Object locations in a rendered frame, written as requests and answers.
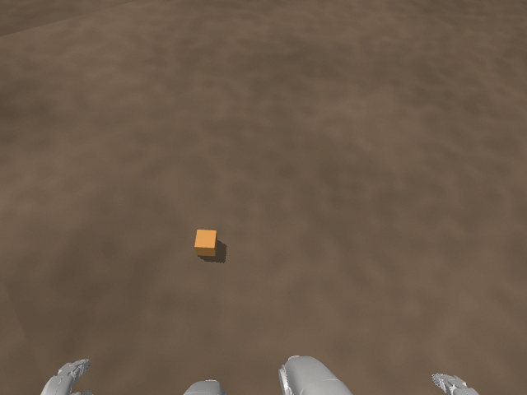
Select right robot hand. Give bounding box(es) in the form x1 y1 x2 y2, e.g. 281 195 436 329
432 373 479 395

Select cube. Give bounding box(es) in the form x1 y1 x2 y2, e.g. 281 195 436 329
194 230 217 256

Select left robot hand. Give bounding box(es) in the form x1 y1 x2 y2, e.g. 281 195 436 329
40 359 93 395

